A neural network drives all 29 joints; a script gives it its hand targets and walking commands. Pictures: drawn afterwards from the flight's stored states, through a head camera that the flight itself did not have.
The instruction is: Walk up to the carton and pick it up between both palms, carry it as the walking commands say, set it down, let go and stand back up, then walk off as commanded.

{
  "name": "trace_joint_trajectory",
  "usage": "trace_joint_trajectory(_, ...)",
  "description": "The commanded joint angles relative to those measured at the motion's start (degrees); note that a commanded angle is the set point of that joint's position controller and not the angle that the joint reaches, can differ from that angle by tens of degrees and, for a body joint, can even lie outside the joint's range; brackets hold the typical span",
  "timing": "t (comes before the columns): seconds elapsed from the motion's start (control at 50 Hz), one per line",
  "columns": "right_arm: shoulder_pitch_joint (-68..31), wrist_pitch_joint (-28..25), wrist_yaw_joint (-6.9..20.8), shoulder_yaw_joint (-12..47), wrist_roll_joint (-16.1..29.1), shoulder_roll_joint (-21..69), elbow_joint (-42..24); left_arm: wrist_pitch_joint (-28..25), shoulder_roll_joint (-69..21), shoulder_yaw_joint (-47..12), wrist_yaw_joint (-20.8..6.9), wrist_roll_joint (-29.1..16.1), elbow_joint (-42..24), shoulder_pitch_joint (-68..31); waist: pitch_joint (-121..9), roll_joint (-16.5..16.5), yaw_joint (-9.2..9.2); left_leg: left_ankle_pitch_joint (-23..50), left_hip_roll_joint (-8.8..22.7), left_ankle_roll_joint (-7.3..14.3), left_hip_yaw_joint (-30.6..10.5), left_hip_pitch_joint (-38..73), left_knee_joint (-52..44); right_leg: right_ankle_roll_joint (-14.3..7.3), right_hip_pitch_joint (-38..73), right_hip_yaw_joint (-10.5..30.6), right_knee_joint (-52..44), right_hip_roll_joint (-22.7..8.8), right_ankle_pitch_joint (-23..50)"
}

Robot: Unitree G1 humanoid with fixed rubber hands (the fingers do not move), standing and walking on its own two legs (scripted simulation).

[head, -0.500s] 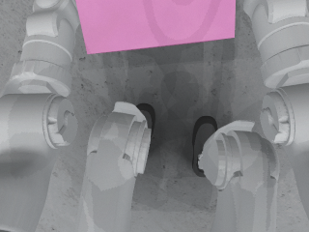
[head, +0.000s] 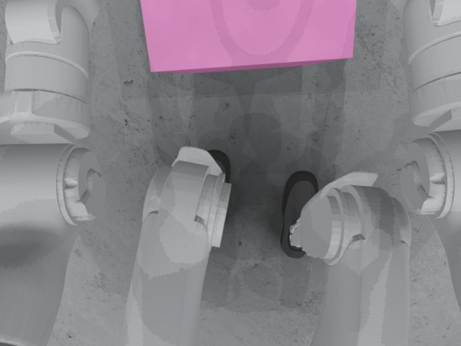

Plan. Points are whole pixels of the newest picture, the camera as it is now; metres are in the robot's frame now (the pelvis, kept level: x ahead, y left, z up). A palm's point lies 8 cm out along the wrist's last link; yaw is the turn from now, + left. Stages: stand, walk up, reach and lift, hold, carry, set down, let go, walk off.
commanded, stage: set down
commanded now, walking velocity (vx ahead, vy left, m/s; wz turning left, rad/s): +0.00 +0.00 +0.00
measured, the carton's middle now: out of the picture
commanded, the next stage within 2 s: let go in 1.08 s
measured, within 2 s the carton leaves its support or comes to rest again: neither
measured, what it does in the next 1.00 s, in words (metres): rises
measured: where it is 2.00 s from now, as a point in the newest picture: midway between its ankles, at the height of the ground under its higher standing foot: (251, 218)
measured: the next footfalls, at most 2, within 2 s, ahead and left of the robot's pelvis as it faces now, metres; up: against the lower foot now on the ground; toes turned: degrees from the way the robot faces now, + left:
none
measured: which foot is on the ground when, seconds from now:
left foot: down 0.00-1.00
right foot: down 0.00-1.00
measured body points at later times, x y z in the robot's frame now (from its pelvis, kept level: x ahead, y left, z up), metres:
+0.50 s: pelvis +0.00 +0.00 +0.12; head +0.38 +0.04 +0.34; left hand +0.54 +0.29 -0.02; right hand +0.62 -0.10 -0.03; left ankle +0.12 +0.10 -0.37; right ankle +0.11 -0.11 -0.37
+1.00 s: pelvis +0.01 +0.00 +0.26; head +0.38 +0.04 +0.49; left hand +0.54 +0.30 +0.12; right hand +0.62 -0.10 +0.12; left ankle +0.12 +0.10 -0.37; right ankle +0.11 -0.11 -0.37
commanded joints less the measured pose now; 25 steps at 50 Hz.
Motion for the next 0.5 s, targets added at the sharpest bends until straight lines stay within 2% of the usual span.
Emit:
trace_joint_trajectory(0.0,-20.2,-1.5,-0.5,-3.5,-1.8,-9.1,-13.0,-0.8,11.6,2.3,0.6,0.9,-13.1,-16.1,-108.4,-1.0,3.45,30.9,-0.8,-2.4,-0.4,54.8,-11.6,0.2,34.4,-1.7,-9.7,2.2,16.1)
trace_joint_trajectory(0.02,-19.4,-1.0,-0.6,-3.9,-1.9,-8.7,-11.3,-0.1,11.6,2.2,0.5,1.2,-12.9,-16.2,-108.1,-0.1,3.03,29.4,-0.9,-2.5,-0.9,55.4,-13.0,0.0,33.9,-2.1,-10.5,2.4,14.5)
trace_joint_trajectory(0.1,-18.4,0.4,-0.3,-5.4,-2.7,-9.6,-13.6,1.4,10.5,1.3,0.6,0.2,-19.0,-16.9,-111.2,1.2,1.34,32.2,-1.0,-3.0,-1.2,59.6,-15.3,-0.7,34.5,-2.0,-13.9,3.1,15.3)
trace_joint_trajectory(0.14,-18.9,1.3,-0.2,-4.5,-2.3,-9.2,-14.9,2.6,11.3,1.9,0.6,0.6,-18.2,-15.7,-112.3,-0.1,2.54,31.1,-1.1,-2.8,-1.0,59.2,-17.4,-0.5,37.4,-1.8,-15.8,3.1,15.5)
trace_joint_trajectory(0.18,-18.9,2.1,0.1,-5.1,-2.3,-9.2,-14.3,3.3,10.9,1.0,0.3,-0.2,-20.6,-16.5,-112.0,0.2,1.75,31.1,-1.2,-3.0,-1.2,59.8,-19.1,-0.6,36.8,-1.7,-17.4,3.2,14.7)
trace_joint_trajectory(0.2,-18.3,2.4,0.3,-4.8,-2.0,-8.5,-15.2,3.8,10.8,1.4,0.0,0.4,-21.6,-16.1,-113.2,0.9,2.02,31.6,-1.3,-3.1,-1.1,61.2,-20.3,-0.8,37.9,-1.7,-18.7,3.3,15.5)
trace_joint_trajectory(0.24,-19.3,3.2,0.3,-4.8,-2.0,-9.4,-15.2,4.8,11.9,2.2,-0.1,0.1,-20.0,-15.3,-114.3,-0.2,2.4,31.2,-1.2,-2.8,-1.1,61.1,-21.3,-0.7,40.0,-1.3,-20.1,3.1,15.8)
trace_joint_trajectory(0.28,-20.2,3.9,0.3,-5.0,-2.1,-9.9,-18.2,5.5,12.0,2.7,-0.4,0.2,-21.7,-15.4,-117.0,-0.8,2.6,31.1,-1.6,-2.9,-0.6,61.3,-23.3,-0.6,43.5,-1.1,-22.1,3.4,16.9)
trace_joint_trajectory(0.3,-20.3,4.2,0.5,-4.5,-1.5,-9.0,-19.8,5.8,13.0,3.5,-0.4,0.8,-21.9,-14.2,-119.0,-1.4,3.85,32.8,-1.7,-2.6,-0.6,63.2,-24.3,-0.3,45.0,-1.1,-23.0,3.4,18.3)
trace_joint_trajectory(0.32,-19.0,4.6,0.5,-5.1,-1.4,-9.0,-19.6,6.1,13.1,3.7,-0.4,0.7,-23.9,-14.6,-120.8,-1.0,3.16,33.5,-1.8,-2.8,-0.6,64.7,-25.4,-0.4,46.0,-1.2,-24.2,3.7,18.8)
trace_joint_trajectory(0.34,-19.1,5.3,0.5,-4.7,-1.3,-9.0,-19.2,6.6,13.6,4.3,-0.6,1.3,-22.8,-14.5,-120.8,-1.1,3.9,32.7,-1.9,-2.7,-0.2,65.0,-26.4,-0.3,46.5,-1.0,-25.3,3.5,18.2)
trace_joint_trajectory(0.36,-19.3,5.9,0.5,-4.9,-2.2,-9.5,-18.5,7.2,14.0,4.5,-0.7,1.5,-23.0,-14.7,-120.5,-1.0,3.77,32.4,-1.9,-2.8,-0.2,64.6,-27.0,-0.3,47.5,-0.8,-26.1,3.4,18.3)
trace_joint_trajectory(0.38,-19.7,6.3,0.4,-4.9,-1.8,-9.7,-20.1,7.6,13.8,4.7,-0.8,1.0,-23.5,-14.4,-121.3,-1.6,4.07,32.0,-2.0,-2.7,0.1,64.4,-28.2,-0.1,49.6,-0.5,-27.2,3.4,18.8)
trace_joint_trajectory(0.4,-19.3,6.4,0.4,-5.7,-2.7,-10.3,-21.6,7.8,14.0,5.2,-0.9,1.3,-25.0,-14.1,-123.5,-2.4,3.25,32.7,-2.2,-2.7,0.1,65.8,-28.9,-0.1,51.5,-0.9,-27.9,3.5,20.0)
trace_joint_trajectory(0.44,-19.4,7.3,0.6,-5.2,-2.1,-9.7,-20.5,8.6,13.7,4.8,-1.1,1.1,-23.9,-14.1,-122.7,-2.3,3.73,32.1,-2.2,-2.6,0.1,66.0,-31.4,0.0,52.4,-0.7,-30.2,3.3,19.6)
trace_joint_trajectory(0.46,-19.1,7.5,0.5,-5.5,-2.3,-9.7,-23.0,8.7,14.1,4.9,-1.3,1.3,-26.5,-14.1,-125.8,-1.8,3.33,34.3,-2.2,-2.6,0.0,68.5,-32.2,0.1,54.3,-0.7,-31.1,3.5,21.7)
trace_joint_trajectory(0.48,-19.1,7.9,0.6,-5.0,-1.8,-9.7,-23.2,9.2,14.7,5.4,-1.3,1.5,-26.1,-13.7,-126.2,-2.0,4.09,33.3,-2.1,-2.5,0.4,68.3,-33.0,0.1,55.8,-0.4,-31.9,3.4,21.4)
